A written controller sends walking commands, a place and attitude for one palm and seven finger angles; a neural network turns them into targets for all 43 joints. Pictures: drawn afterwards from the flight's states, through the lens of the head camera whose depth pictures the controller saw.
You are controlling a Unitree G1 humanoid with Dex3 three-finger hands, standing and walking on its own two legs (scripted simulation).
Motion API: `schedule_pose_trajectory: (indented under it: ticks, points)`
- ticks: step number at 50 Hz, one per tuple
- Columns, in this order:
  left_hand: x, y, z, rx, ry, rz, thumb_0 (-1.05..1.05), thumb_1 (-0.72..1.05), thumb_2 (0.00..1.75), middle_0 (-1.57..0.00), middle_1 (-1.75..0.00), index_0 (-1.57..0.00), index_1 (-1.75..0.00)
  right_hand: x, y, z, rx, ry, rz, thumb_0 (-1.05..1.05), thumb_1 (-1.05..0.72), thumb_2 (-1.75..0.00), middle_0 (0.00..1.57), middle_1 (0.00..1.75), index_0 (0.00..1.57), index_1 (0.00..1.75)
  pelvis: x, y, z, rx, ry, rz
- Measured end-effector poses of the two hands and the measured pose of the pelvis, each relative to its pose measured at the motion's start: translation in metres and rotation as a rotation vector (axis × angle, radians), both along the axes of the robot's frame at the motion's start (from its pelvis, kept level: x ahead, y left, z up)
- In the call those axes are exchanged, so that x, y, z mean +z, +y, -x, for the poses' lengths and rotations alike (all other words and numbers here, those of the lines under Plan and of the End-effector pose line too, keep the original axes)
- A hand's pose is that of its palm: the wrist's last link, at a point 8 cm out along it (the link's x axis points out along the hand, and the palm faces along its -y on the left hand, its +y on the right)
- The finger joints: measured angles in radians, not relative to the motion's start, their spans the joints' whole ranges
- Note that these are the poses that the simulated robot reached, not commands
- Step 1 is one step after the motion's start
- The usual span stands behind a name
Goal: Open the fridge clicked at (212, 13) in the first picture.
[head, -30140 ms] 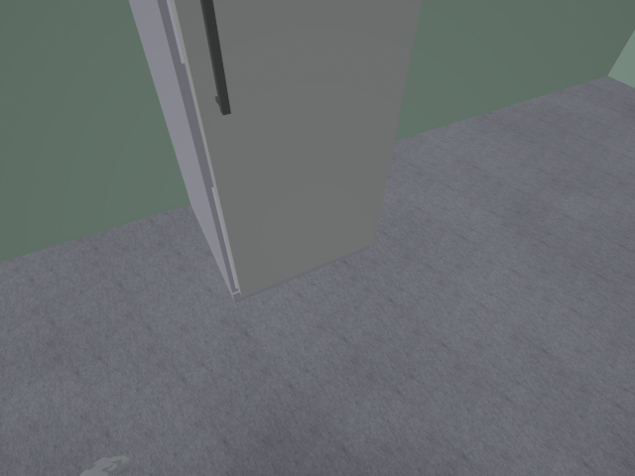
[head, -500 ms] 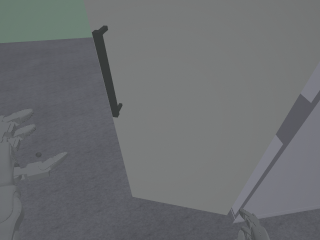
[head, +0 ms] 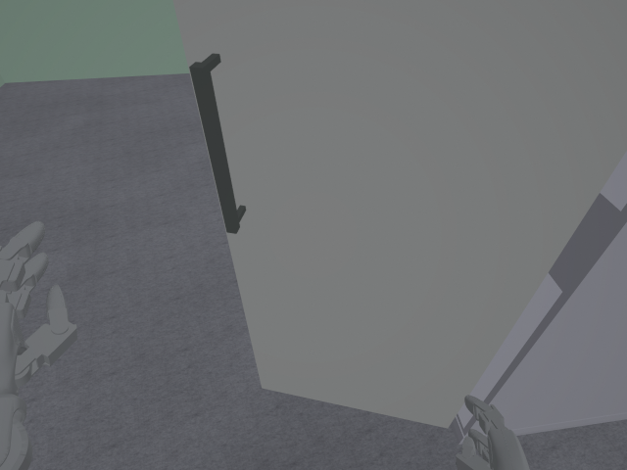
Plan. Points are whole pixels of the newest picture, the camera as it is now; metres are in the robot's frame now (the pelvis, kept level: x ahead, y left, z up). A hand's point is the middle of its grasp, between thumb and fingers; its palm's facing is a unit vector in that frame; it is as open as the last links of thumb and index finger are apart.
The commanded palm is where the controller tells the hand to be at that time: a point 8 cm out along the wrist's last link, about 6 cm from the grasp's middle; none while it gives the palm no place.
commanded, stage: draw the hand back to the body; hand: left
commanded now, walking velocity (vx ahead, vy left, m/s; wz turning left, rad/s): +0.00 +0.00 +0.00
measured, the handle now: (224, 154) +0.48 +0.21 +0.18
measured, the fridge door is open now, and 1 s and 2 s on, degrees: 70 70 70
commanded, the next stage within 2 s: step back with the hand held close in 0.16 s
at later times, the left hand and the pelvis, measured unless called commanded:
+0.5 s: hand (85, 328) +0.19 +0.27 +0.15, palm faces +0.41 -0.81 -0.42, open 7.4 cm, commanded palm +0.13 +0.31 +0.17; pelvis -0.02 +0.01 +0.00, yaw +0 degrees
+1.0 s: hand out of the picture +0.08 +0.30 +0.15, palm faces +0.51 -0.75 -0.42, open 7.4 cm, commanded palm +0.02 +0.33 +0.17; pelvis -0.10 +0.02 -0.02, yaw +3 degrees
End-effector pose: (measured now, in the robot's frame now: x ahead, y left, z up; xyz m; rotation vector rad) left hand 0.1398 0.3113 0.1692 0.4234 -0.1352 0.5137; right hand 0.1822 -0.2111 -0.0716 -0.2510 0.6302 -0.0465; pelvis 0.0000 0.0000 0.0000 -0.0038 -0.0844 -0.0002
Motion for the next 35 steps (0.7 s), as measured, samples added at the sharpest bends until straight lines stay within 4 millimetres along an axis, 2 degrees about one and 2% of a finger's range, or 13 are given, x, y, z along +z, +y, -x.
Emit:
schedule_pose_trajectory:
  ticks: [9, 19, 24, 29, 35]
  points:
    - [-0.006, -0.005, -0.004, -0.014, 0.016, 0.023, 0.01, 0.88, 0.90, -0.21, -0.31, -0.21, -0.31, -0.001, -0.001, 0.005, -0.005, 0.010, -0.002, 0.01, -0.90, -0.90, 0.21, 0.30, 0.20, 0.30, 0.000, -0.001, 0.000, -0.003, -0.004, 0.000]
    - [0.007, -0.005, -0.009, -0.038, -0.034, -0.032, 0.01, 0.89, 0.90, -0.21, -0.30, -0.21, -0.31, -0.003, -0.007, 0.011, -0.023, 0.037, 0.007, 0.01, -0.90, -0.90, 0.21, 0.30, 0.20, 0.30, 0.000, 0.000, 0.005, 0.004, 0.024, 0.014]
    - [-0.002, -0.006, -0.013, -0.095, 0.012, -0.058, 0.01, 0.89, 0.90, -0.21, -0.30, -0.21, -0.31, -0.001, -0.012, 0.020, -0.070, 0.069, 0.023, 0.01, -0.90, -0.90, 0.21, 0.30, 0.20, 0.30, -0.001, 0.005, 0.014, -0.003, 0.065, 0.017]
    - [-0.008, -0.004, -0.001, -0.150, 0.067, -0.078, 0.01, 0.89, 0.90, -0.21, -0.30, -0.21, -0.31, 0.003, -0.013, 0.036, -0.122, 0.082, 0.042, 0.01, -0.91, -0.90, 0.21, 0.30, 0.20, 0.30, -0.003, 0.014, 0.026, -0.014, 0.080, 0.015]
    - [0.002, 0.012, 0.023, -0.147, 0.006, -0.131, 0.01, 0.88, 0.90, -0.21, -0.30, -0.21, -0.31, 0.006, -0.005, 0.059, -0.129, 0.080, 0.063, 0.01, -0.91, -0.90, 0.21, 0.30, 0.20, 0.30, -0.006, 0.022, 0.045, -0.014, 0.074, 0.017]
